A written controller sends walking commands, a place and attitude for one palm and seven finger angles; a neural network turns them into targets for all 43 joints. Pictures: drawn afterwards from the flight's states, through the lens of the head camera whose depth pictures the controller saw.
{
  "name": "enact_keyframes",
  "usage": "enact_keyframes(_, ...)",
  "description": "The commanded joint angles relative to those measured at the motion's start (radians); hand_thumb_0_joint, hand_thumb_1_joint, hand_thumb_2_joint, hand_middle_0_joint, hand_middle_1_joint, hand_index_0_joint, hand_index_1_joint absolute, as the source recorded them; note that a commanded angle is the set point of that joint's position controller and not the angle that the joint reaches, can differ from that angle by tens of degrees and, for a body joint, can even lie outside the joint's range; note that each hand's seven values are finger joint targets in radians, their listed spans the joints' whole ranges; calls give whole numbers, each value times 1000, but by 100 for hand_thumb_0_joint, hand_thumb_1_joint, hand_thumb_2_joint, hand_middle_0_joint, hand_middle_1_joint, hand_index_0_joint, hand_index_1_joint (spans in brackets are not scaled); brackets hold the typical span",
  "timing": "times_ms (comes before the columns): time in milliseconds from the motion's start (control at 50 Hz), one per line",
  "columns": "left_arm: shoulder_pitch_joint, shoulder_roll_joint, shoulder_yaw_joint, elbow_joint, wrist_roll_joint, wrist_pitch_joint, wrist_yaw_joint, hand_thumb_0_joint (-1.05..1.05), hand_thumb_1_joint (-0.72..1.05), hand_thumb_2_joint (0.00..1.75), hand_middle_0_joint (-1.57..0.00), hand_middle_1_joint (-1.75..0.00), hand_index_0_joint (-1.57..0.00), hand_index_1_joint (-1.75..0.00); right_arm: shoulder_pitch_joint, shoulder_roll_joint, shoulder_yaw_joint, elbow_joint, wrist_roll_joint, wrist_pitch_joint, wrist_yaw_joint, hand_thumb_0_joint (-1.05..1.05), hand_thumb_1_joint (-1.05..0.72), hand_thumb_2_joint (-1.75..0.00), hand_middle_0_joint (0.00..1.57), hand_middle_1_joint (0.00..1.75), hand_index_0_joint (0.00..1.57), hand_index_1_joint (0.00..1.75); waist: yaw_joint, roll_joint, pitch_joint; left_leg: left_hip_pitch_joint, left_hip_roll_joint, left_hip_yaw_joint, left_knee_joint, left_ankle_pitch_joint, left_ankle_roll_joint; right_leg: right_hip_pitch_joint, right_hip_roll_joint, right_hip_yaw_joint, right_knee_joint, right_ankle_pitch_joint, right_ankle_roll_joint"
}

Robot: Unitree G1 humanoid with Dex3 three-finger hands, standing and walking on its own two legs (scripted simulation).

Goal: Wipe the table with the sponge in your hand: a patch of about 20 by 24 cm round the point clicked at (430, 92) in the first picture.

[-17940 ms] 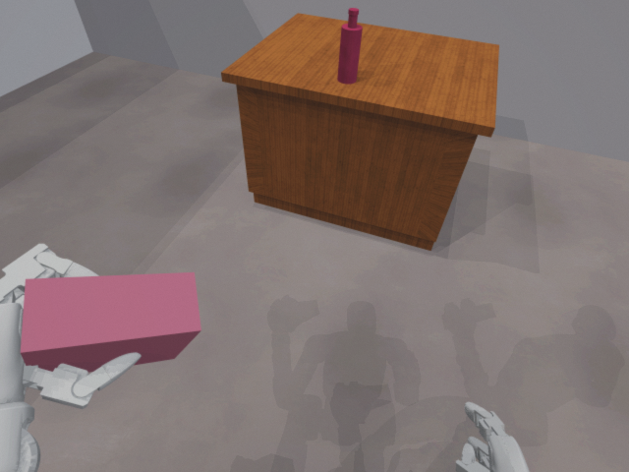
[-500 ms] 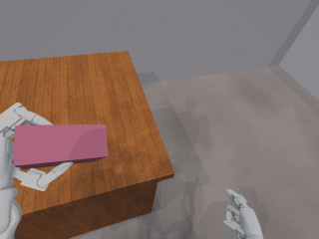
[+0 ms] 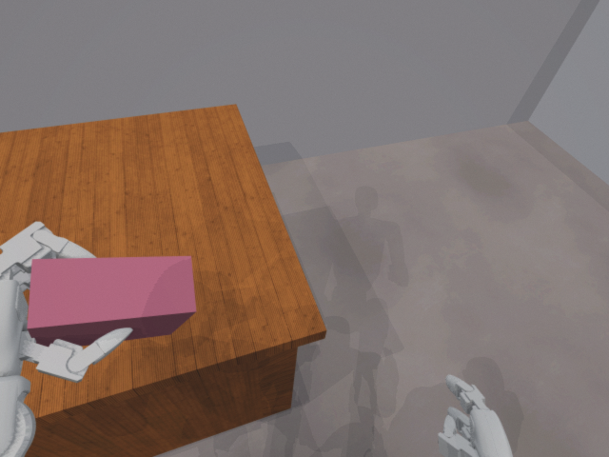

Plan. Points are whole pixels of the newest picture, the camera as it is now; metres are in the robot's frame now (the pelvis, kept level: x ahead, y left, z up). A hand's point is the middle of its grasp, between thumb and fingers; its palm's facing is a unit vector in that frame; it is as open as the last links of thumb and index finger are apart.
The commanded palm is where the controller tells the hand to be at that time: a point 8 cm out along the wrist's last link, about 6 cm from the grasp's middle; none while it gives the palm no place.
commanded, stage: look again from close up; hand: left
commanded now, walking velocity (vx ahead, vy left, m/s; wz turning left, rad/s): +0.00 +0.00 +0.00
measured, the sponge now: (138, 302) +0.24 +0.21 +0.12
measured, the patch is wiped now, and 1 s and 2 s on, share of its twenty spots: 0.00 0.00 0.00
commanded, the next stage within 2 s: turn the palm down, sponge in hand in 0.16 s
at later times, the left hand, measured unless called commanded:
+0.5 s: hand (99, 296) +0.23 +0.24 +0.14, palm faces +0.33 -0.78 -0.52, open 9.8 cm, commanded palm +0.17 +0.27 +0.17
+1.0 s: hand (135, 317) +0.22 +0.20 +0.12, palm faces +0.22 -0.55 -0.81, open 9.8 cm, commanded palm +0.18 +0.25 +0.16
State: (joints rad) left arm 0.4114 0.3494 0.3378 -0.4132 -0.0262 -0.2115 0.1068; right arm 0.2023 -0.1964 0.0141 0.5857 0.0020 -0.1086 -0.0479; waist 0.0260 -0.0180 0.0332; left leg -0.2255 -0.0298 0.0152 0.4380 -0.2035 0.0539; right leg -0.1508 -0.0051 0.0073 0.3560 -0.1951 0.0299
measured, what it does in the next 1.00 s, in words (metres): shifts its weight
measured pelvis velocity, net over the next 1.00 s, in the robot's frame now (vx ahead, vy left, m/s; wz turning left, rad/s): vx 0.01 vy -0.07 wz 0.03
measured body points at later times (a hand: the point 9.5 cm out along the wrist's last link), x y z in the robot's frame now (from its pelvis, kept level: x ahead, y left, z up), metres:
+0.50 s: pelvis +0.00 -0.02 -0.01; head +0.00 -0.04 +0.44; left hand +0.21 +0.28 +0.17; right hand +0.19 -0.24 -0.09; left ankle +0.02 +0.08 -0.74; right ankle +0.00 -0.14 -0.74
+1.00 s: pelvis +0.01 -0.07 -0.02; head +0.03 -0.10 +0.43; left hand +0.20 +0.23 +0.17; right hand +0.21 -0.31 -0.11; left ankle +0.02 +0.08 -0.74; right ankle +0.00 -0.14 -0.74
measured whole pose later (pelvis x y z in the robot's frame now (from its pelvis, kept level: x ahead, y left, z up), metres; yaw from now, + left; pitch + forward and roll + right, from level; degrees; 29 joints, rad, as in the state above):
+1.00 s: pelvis +0.01 -0.07 -0.02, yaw +2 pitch +2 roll +1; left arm 0.41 0.54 0.31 -0.33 0.25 -0.10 0.03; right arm 0.18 -0.26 -0.03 0.62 -0.02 -0.05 -0.07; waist 0.06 0.05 -0.02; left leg -0.34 0.01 -0.04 0.59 -0.29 -0.02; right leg -0.30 0.05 -0.04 0.61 -0.35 -0.06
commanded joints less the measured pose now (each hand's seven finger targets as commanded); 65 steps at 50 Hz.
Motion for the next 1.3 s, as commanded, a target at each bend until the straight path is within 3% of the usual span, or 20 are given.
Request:
enact_keyframes(0,-95,166,97,-253,-12,-68,16,0,10,130,-120,-160,-120,-160,-97,-131,-52,-163,8,-62,-7,0,-90,-90,20,30,20,30,-5,85,-125,4,93,-93,-118,9,-35,54,-31,37,-27,91,-43)
enact_keyframes(220,-52,161,105,-220,-16,-53,18,0,10,130,-120,-160,-120,-160,-85,-130,-55,-159,9,-52,-7,0,-90,-90,20,30,20,30,-5,61,-138,20,91,-85,-96,84,-36,63,-38,44,-29,144,-45)
enact_keyframes(240,-957,947,374,-532,13,-193,25,0,10,130,-120,-160,-120,-160,52,-179,147,-294,68,-36,-74,0,-90,-90,20,30,20,30,-62,328,12,-315,97,-135,-151,-240,8,204,55,-1,121,-47,24)
enact_keyframes(260,-641,427,318,10,157,-21,-24,0,10,130,-120,-160,-120,-160,-72,-119,-51,-80,-58,-86,-32,0,-90,-90,20,30,20,30,27,262,-186,75,69,-82,-74,156,-61,-53,63,-53,164,24,-59)
enact_keyframes(280,-387,252,107,10,92,7,-40,0,10,130,-120,-160,-120,-160,-52,-148,-48,-89,-64,-102,31,0,-90,-90,20,30,20,30,-25,163,-150,110,60,-96,-63,345,-123,-130,69,-107,117,30,-66)
enact_keyframes(300,-270,247,147,-46,73,33,-39,0,10,130,-120,-160,-120,-160,-17,-197,-75,-85,-47,-79,39,0,-90,-90,20,30,20,30,0,170,-299,231,88,-103,-33,405,-124,-147,70,-88,140,57,-53)
enact_keyframes(320,-249,156,85,-46,5,77,-70,0,10,130,-120,-160,-120,-160,-63,-188,-72,-100,-34,-80,35,0,-90,-90,20,30,20,30,33,159,-327,243,71,-92,-24,369,-120,-130,51,-82,130,54,-51)
enact_keyframes(360,-160,125,44,-68,-56,158,-115,0,10,130,-120,-160,-120,-160,-110,-193,-56,-99,-13,-78,44,0,-90,-90,20,30,20,30,51,149,-291,199,54,-49,-25,282,-107,-76,39,-100,96,112,-57)
enact_keyframes(440,-108,291,84,-93,112,191,-75,0,10,130,-120,-160,-120,-160,-173,-198,-34,-121,-6,-30,44,0,-90,-90,20,30,20,30,26,34,-71,6,43,-29,-50,84,-51,-94,46,-93,77,41,-52)
enact_keyframes(480,-157,324,105,-164,179,126,-24,0,10,130,-120,-160,-120,-160,-183,-173,-38,-141,-29,-21,37,0,-90,-90,20,30,20,30,12,3,-97,-10,36,-32,-30,42,-36,-116,43,-83,91,-20,-48)
enact_keyframes(540,-231,446,243,-279,171,12,52,0,10,130,-120,-160,-120,-160,-168,-161,-49,-120,-46,-26,17,0,-90,-90,20,30,20,30,28,35,-197,19,30,-23,17,50,-36,-113,49,-55,87,-42,-43)
enact_keyframes(600,-213,376,215,-185,163,-44,81,0,10,130,-120,-160,-120,-160,-142,-137,-58,-80,-43,-30,17,0,-90,-90,20,30,20,30,11,72,-210,16,13,-9,73,64,-31,-125,39,-39,88,-36,-39)
enact_keyframes(660,-226,352,150,-72,182,4,63,0,10,130,-120,-160,-120,-160,-125,-148,-59,-63,-32,-23,13,0,-90,-90,20,30,20,30,-7,188,-155,-20,-1,8,89,7,-28,-155,15,-24,73,-62,-36)
enact_keyframes(760,-217,374,56,39,210,184,-42,0,10,130,-120,-160,-120,-160,-150,-178,-50,-102,4,-7,-24,0,-90,-90,20,30,20,30,1,70,-98,-55,-4,21,85,-13,-18,-131,-12,28,26,-85,-19)
enact_keyframes(840,-233,483,134,-53,244,155,-83,0,10,130,-120,-160,-120,-160,-166,-174,-56,-124,-3,-5,-43,0,-90,-90,20,30,20,30,29,-55,-156,-70,-3,0,119,54,-13,-78,-31,89,52,25,7)
enact_keyframes(940,-87,511,243,-153,273,25,-6,0,10,130,-120,-160,-120,-160,-119,-169,-85,-123,-19,-1,-28,0,-90,-90,20,30,20,30,58,-7,-279,-37,-9,1,164,195,-11,-48,-14,59,150,306,8)
enact_keyframes(960,-85,455,206,-151,281,21,13,0,10,130,-120,-160,-120,-160,-120,-155,-83,-122,-18,2,-17,0,-90,-90,20,30,20,30,47,23,-272,-46,-12,5,165,201,-11,-58,-14,38,160,303,3)
enact_keyframes(1040,39,465,223,-58,332,126,75,0,10,130,-120,-160,-120,-160,-94,-171,-92,-116,-1,31,-4,0,-90,-90,20,30,20,30,59,94,-223,-90,-2,24,167,194,-20,-82,-12,35,163,266,-15)
enact_keyframes(1140,-73,455,119,-71,394,264,62,0,10,130,-120,-160,-120,-160,-136,-184,-79,-145,16,47,-26,0,-90,-90,20,30,20,30,33,40,-194,-76,4,20,152,173,-10,-106,-6,35,141,205,-15)
enact_keyframes(1280,-124,434,6,-211,529,216,52,0,10,130,-120,-160,-120,-160,-163,-175,-75,-157,-2,42,-46,0,-90,-90,20,30,20,30,21,64,-254,16,10,-8,133,225,1,-129,11,15,141,188,-29)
